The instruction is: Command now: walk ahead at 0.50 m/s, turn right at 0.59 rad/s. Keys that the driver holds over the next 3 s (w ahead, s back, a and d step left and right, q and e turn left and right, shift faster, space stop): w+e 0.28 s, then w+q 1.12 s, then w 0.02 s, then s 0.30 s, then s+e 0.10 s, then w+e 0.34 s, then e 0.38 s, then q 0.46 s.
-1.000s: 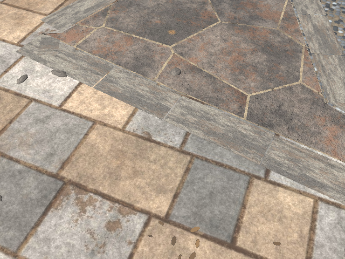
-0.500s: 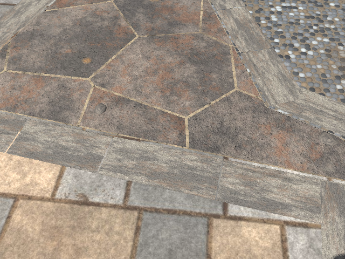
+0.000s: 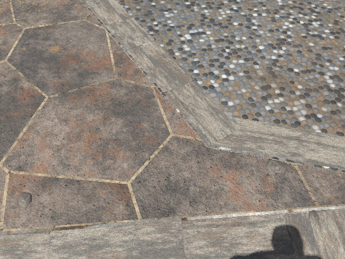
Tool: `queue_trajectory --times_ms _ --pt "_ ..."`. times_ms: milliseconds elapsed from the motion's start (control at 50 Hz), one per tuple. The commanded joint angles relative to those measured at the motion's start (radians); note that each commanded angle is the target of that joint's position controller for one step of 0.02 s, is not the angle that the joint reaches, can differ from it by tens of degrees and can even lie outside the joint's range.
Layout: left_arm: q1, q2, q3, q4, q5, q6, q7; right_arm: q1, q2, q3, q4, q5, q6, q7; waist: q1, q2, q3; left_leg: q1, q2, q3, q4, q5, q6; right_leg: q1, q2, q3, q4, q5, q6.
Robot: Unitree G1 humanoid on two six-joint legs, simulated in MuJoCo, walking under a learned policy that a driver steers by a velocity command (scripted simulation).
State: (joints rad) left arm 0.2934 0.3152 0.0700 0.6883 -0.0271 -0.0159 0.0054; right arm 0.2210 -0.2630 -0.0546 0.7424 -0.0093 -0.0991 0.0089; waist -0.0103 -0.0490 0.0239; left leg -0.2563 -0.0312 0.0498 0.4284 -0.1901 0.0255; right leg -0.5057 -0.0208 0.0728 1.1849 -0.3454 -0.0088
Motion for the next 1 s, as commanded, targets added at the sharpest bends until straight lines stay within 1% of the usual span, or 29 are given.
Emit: queue_trajectory --times_ms 20,80,160,240,260,300,320,340,360,380,400,420,440,460,480,520,580,680,780,800,840,860,880,900,920,940,960,980,1000 --pt "-0.035 0.049 0.017 -0.099 -0.001 -0.005 -0.006 0.009 -0.122 -0.032 -0.031 0.005 -0.018 -0.006 -0.012 0.149 -0.006 0.150 0.281 -0.241 -0.256 0.075 0.157 -0.200 -0.089 0.036 -0.043 0.062 0.014" --pt "-0.086 0.034 0.009 -0.121 0.004 -0.004 -0.011 0.019 -0.158 -0.044 -0.007 0.003 -0.015 -0.008 -0.020 0.119 0.001 0.184 0.295 -0.151 -0.277 0.184 0.173 -0.244 -0.099 0.029 -0.163 0.162 0.030" --pt "-0.190 0.014 -0.003 -0.142 0.004 -0.018 -0.035 0.031 -0.183 -0.046 0.017 0.009 -0.001 -0.013 -0.057 0.108 0.026 0.204 0.267 -0.004 -0.276 0.258 0.140 -0.189 -0.084 -0.033 -0.388 0.348 0.017" --pt "-0.284 0.014 -0.005 -0.184 0.000 -0.019 -0.059 0.082 -0.217 -0.055 0.050 0.027 0.018 -0.013 -0.078 0.108 0.059 0.289 0.299 0.060 -0.249 0.322 0.115 -0.162 -0.062 -0.089 -0.519 0.322 -0.020" --pt "-0.288 0.024 -0.001 -0.192 0.001 -0.018 -0.063 0.082 -0.227 -0.058 0.054 0.032 0.025 -0.013 -0.068 0.113 0.057 0.315 0.307 0.077 -0.219 0.409 0.106 -0.142 -0.047 -0.106 -0.539 0.281 -0.037" --pt "-0.240 0.052 0.015 -0.192 0.011 -0.014 -0.063 0.095 -0.254 -0.065 0.062 0.044 0.036 -0.018 -0.021 0.139 0.003 0.336 0.313 0.104 -0.086 0.744 0.093 -0.005 0.018 -0.151 -0.561 0.173 -0.082" --pt "-0.134 0.079 0.034 -0.168 0.014 -0.012 -0.058 0.097 -0.259 -0.063 0.070 0.047 0.041 -0.018 0.052 0.131 -0.059 0.312 0.302 0.119 0.053 0.851 0.082 0.156 0.056 -0.159 -0.607 0.175 -0.114" --pt "0.031 0.121 0.061 -0.118 0.011 -0.009 -0.043 0.102 -0.232 -0.048 0.077 0.043 0.041 -0.019 0.141 0.102 -0.138 0.189 0.270 0.142 0.245 0.801 0.057 0.423 0.076 -0.142 -0.665 0.253 -0.148" --pt "0.176 0.212 0.081 -0.087 0.012 0.000 -0.020 0.125 -0.144 -0.013 0.053 -0.002 0.033 -0.014 0.164 -0.085 -0.259 -0.097 0.204 0.148 0.588 0.224 0.019 0.753 -0.147 0.150 -0.629 0.336 -0.207" --pt "0.137 0.253 0.072 -0.106 0.012 -0.011 -0.022 0.212 -0.083 0.015 0.039 0.014 0.011 0.003 0.081 -0.241 -0.434 -0.389 0.031 -0.002 0.908 -0.409 -0.016 0.946 -0.388 0.678 -0.798 0.133 -0.392" --pt "0.126 0.160 0.049 -0.109 0.021 -0.023 -0.032 0.096 -0.206 -0.018 0.043 0.056 -0.004 0.012 0.150 -0.054 -0.384 -0.463 0.075 -0.139 0.966 -0.368 -0.002 0.865 -0.374 0.614 -0.857 0.072 -0.340" --pt "0.084 0.139 0.038 -0.094 0.029 -0.034 -0.033 0.004 -0.203 -0.019 0.006 0.081 -0.010 0.015 0.138 -0.045 -0.221 -0.499 0.105 -0.127 0.935 -0.296 0.008 0.716 -0.334 0.435 -0.871 0.130 -0.297" --pt "0.024 0.114 0.029 -0.079 0.027 -0.044 -0.034 -0.008 -0.178 -0.014 0.010 0.066 -0.007 0.008 0.086 0.018 -0.135 -0.465 0.155 -0.122 0.851 -0.211 0.005 0.572 -0.287 0.315 -0.892 0.210 -0.259" --pt "-0.026 0.074 0.019 -0.076 0.029 -0.054 -0.034 0.004 -0.177 -0.020 0.022 0.046 0.003 0.004 0.052 -0.003 -0.091 -0.421 0.180 -0.130 0.787 -0.156 -0.004 0.479 -0.249 0.225 -0.920 0.266 -0.241" --pt "-0.055 0.062 0.015 -0.075 0.036 -0.063 -0.032 0.049 -0.167 -0.021 0.041 0.045 0.019 0.004 0.021 -0.028 -0.074 -0.355 0.192 -0.141 0.768 -0.107 -0.014 0.409 -0.230 0.165 -0.960 0.283 -0.228" --pt "-0.074 0.054 0.017 -0.054 0.039 -0.085 -0.031 0.091 -0.131 -0.019 0.065 0.043 0.045 -0.001 -0.006 -0.016 -0.056 -0.324 0.186 -0.144 0.740 -0.057 -0.034 0.351 -0.223 0.085 -1.017 0.340 -0.229" --pt "-0.060 0.064 0.024 -0.016 0.051 -0.099 -0.019 0.031 -0.108 -0.019 0.049 0.041 0.058 -0.008 0.001 0.005 0.000 -0.414 0.173 -0.177 0.633 0.066 -0.056 0.357 -0.211 -0.030 -1.053 0.412 -0.209" --pt "-0.043 0.084 0.027 0.022 0.044 -0.095 -0.002 -0.087 -0.072 -0.006 0.015 0.031 0.044 0.016 0.046 0.009 0.043 -0.409 0.145 -0.109 0.346 0.307 -0.047 0.406 -0.185 -0.180 -1.081 0.429 -0.160" --pt "0.033 0.113 0.041 0.079 0.023 -0.061 0.007 -0.210 -0.059 0.005 -0.059 0.029 0.042 0.048 0.091 0.021 0.085 -0.486 0.125 -0.043 0.209 0.220 0.003 0.598 -0.249 -0.229 -1.012 0.554 -0.149" --pt "0.031 0.121 0.044 0.083 0.019 -0.051 0.010 -0.215 -0.063 0.003 -0.072 0.029 0.042 0.055 0.084 0.012 0.079 -0.479 0.112 -0.023 0.196 0.172 0.018 0.629 -0.258 -0.239 -0.977 0.639 -0.141" --pt "0.009 0.151 0.051 0.080 0.014 -0.035 0.020 -0.173 -0.091 -0.011 -0.085 0.031 0.048 0.062 0.041 -0.029 0.020 -0.373 0.051 0.039 0.197 0.068 0.057 0.661 -0.260 -0.266 -0.855 0.972 -0.117" --pt "-0.003 0.164 0.054 0.077 0.012 -0.026 0.026 -0.106 -0.117 -0.026 -0.078 0.032 0.053 0.061 -0.002 -0.048 -0.028 -0.277 0.013 0.064 0.207 0.017 0.081 0.658 -0.255 -0.275 -0.746 1.118 -0.103" --pt "-0.020 0.170 0.053 0.073 0.009 -0.019 0.030 0.018 -0.161 -0.050 -0.053 0.035 0.055 0.054 -0.075 -0.042 -0.096 -0.103 -0.027 0.071 0.175 0.024 0.113 0.606 -0.231 -0.291 -0.570 1.150 -0.080" --pt "-0.028 0.159 0.045 0.065 0.011 -0.024 0.034 0.180 -0.225 -0.083 -0.019 0.035 0.062 0.037 -0.162 0.009 -0.180 0.183 -0.013 -0.015 0.110 0.076 0.159 0.428 -0.187 -0.298 -0.312 0.960 -0.039" --pt "0.075 0.020 0.003 0.019 0.047 -0.048 0.018 0.218 -0.338 -0.109 -0.012 0.040 0.064 0.020 -0.073 0.275 -0.268 0.569 0.254 -0.518 0.090 -0.008 0.336 -0.040 -0.011 -0.262 0.075 0.082 0.036" --pt "0.026 0.035 -0.009 0.007 0.028 -0.091 0.003 0.219 -0.297 -0.091 -0.046 0.033 0.049 0.024 -0.097 0.219 -0.419 0.696 0.368 -0.908 -0.087 -0.115 0.433 -0.214 0.096 -0.015 0.247 -0.258 0.035" --pt "-0.088 0.101 0.008 -0.023 -0.013 -0.118 -0.011 0.198 -0.232 -0.073 -0.044 0.024 0.040 0.025 -0.132 0.149 -0.307 0.634 0.342 -0.770 -0.126 -0.087 0.367 -0.306 0.029 0.048 0.244 -0.182 0.008" --pt "-0.121 0.095 0.002 -0.038 -0.015 -0.132 -0.011 0.142 -0.201 -0.065 -0.049 0.029 0.033 0.024 -0.095 0.089 -0.197 0.490 0.300 -0.638 -0.127 -0.020 0.328 -0.299 -0.016 0.037 0.154 -0.095 -0.010" --pt "-0.129 0.093 0.006 -0.030 0.012 -0.135 -0.004 0.074 -0.169 -0.055 -0.059 0.033 0.031 0.024 -0.047 0.037 -0.116 0.340 0.257 -0.536 -0.134 0.089 0.297 -0.250 -0.051 0.024 0.056 -0.048 -0.005"
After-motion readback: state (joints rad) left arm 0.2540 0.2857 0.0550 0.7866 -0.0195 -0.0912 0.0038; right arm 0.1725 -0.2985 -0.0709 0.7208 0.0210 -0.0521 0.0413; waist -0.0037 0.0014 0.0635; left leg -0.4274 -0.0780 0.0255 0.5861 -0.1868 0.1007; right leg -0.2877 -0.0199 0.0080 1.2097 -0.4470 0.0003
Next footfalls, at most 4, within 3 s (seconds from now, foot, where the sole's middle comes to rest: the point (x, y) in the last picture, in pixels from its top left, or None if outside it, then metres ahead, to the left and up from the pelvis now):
0.34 right None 0.33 -0.18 -0.78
0.90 left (172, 216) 0.66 0.01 -0.78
1.36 right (206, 156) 0.96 -0.16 -0.78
1.78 left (150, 153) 0.98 0.11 -0.78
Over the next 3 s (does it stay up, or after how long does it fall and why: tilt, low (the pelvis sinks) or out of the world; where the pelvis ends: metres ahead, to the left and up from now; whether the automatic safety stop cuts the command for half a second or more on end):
stays up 1.10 -0.05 0.00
